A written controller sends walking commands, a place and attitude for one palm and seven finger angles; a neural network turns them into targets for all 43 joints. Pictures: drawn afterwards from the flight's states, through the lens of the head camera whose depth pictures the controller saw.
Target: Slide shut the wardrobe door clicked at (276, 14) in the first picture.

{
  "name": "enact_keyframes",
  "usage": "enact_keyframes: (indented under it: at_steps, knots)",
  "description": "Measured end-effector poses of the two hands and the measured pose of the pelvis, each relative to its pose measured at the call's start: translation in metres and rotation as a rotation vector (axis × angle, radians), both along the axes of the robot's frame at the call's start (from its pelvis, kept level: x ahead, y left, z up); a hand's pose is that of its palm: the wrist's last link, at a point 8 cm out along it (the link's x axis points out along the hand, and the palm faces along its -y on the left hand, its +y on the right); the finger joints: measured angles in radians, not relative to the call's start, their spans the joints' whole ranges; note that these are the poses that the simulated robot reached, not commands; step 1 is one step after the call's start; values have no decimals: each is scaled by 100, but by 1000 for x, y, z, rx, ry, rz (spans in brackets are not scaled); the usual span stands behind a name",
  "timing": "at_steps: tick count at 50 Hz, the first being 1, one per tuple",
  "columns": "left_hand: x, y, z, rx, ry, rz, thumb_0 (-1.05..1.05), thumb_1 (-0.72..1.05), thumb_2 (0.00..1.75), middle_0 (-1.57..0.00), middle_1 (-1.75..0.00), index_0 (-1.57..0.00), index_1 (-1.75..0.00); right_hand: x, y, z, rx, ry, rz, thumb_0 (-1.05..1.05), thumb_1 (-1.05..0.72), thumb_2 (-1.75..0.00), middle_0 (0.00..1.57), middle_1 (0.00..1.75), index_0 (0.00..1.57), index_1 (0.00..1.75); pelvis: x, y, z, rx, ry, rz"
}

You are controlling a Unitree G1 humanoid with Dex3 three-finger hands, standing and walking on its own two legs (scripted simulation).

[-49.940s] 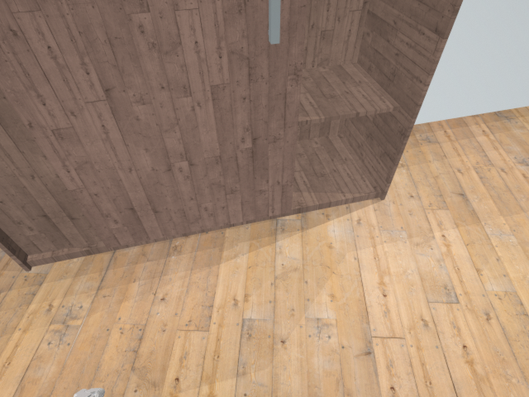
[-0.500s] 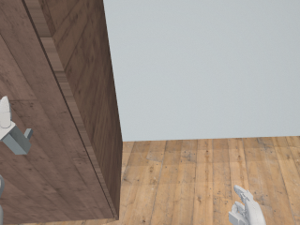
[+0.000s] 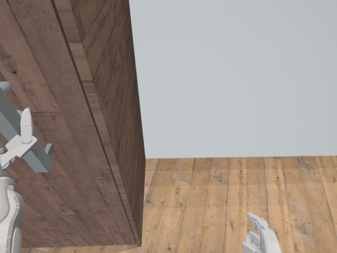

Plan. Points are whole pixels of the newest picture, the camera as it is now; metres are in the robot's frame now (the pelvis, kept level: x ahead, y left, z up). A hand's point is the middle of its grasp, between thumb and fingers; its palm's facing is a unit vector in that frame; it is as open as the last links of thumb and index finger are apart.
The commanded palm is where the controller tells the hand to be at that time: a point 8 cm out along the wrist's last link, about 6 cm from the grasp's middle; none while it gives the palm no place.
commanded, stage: stop walking and hold the door there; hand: left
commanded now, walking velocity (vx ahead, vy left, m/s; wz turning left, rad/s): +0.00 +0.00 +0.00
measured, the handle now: (7, 103) +0.27 +0.29 +0.26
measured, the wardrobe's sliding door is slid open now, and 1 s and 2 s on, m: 0.00 0.00 0.00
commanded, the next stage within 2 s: loosen the grip on the handle in 1.88 s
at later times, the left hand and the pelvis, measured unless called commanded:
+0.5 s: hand (29, 134) +0.24 +0.26 +0.22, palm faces +0.59 -0.79 -0.18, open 7.3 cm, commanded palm +0.19 +0.27 +0.22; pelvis +0.01 +0.00 +0.00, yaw +1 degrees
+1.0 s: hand (26, 136) +0.24 +0.27 +0.22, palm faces +0.50 -0.84 -0.22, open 7.4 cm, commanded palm +0.19 +0.28 +0.22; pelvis -0.01 +0.03 -0.02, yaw +1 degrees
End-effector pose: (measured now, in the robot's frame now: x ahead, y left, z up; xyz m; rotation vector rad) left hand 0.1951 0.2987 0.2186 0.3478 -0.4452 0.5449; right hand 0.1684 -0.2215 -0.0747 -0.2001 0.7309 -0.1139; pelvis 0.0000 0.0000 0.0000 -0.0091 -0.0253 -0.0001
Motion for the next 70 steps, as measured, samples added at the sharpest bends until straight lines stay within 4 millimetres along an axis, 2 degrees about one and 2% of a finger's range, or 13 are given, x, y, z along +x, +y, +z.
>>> enact_keyframes:
  at_steps: [8,16,33,39,43,47,54,61,66,70]
  knots:
    - [0,-2,-1,-9,-7,9,-17,65,77,-46,-151,-12,-122,22,0,10,-15,-42,17,1,-90,-90,20,29,20,30,7,1,0,0,2,4]
    - [0,-3,-1,-18,-9,22,-16,65,78,-45,-152,-11,-121,29,2,9,-8,-34,28,1,-90,-90,20,29,20,30,13,-2,0,-3,1,10]
    - [0,-3,-1,-15,-6,20,-16,65,78,-46,-151,-11,-122,14,-10,1,-11,2,-1,1,-90,-90,20,29,20,30,12,-5,0,-7,3,12]
    - [0,0,-1,4,-8,-7,-17,65,76,-47,-151,-11,-123,8,-15,-3,-29,4,-15,1,-90,-90,20,29,20,30,3,3,-5,-5,14,19]
    - [1,3,-2,19,-14,-38,-20,63,80,-46,-153,-10,-123,3,-11,-7,-41,9,-22,1,-90,-90,20,29,20,30,-5,13,-9,12,17,24]
    - [1,5,-2,33,-19,-72,-21,62,83,-45,-154,-9,-122,-3,1,-12,-28,4,-20,1,-90,-90,20,29,20,30,-13,22,-14,22,11,22]
    - [1,6,-2,29,-18,-92,-21,64,80,-44,-154,-9,-120,-10,34,-31,38,19,39,1,-90,-90,20,29,20,30,-16,38,-18,-1,7,24]
    - [3,11,-6,14,-71,-172,-25,63,78,-43,-158,-11,-114,-13,67,-37,24,36,43,1,-90,-90,20,29,20,30,-24,67,-26,42,-8,17]
    - [1,9,-4,-46,-46,-192,-15,63,79,-39,-156,-14,-115,-14,98,-29,71,65,76,1,-90,-90,20,29,20,30,-16,75,-11,23,-9,17]
    - [1,8,-4,-73,-41,-196,-13,64,81,-38,-155,-13,-116,-2,116,-22,98,44,135,2,-90,-90,20,29,20,30,-10,76,-6,26,-3,12]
